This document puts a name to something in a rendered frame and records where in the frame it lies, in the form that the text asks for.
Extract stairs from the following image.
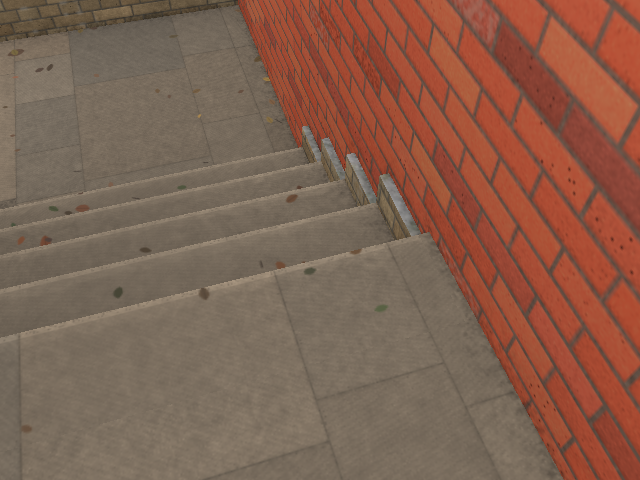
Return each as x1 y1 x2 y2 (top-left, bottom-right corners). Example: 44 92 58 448
0 147 395 338

